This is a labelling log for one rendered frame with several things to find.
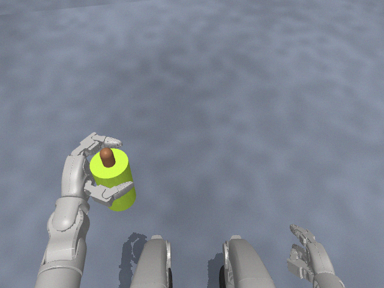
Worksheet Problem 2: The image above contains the left robot hand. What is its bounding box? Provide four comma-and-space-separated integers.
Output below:
61, 132, 134, 207

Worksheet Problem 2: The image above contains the bottle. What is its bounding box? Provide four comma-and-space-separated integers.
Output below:
89, 148, 136, 211

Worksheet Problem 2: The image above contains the right robot arm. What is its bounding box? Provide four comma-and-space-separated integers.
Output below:
313, 272, 345, 288

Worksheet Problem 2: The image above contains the right robot hand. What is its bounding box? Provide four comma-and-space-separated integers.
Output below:
287, 224, 335, 283

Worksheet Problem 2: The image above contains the left robot arm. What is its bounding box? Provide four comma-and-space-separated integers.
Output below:
34, 196, 90, 288

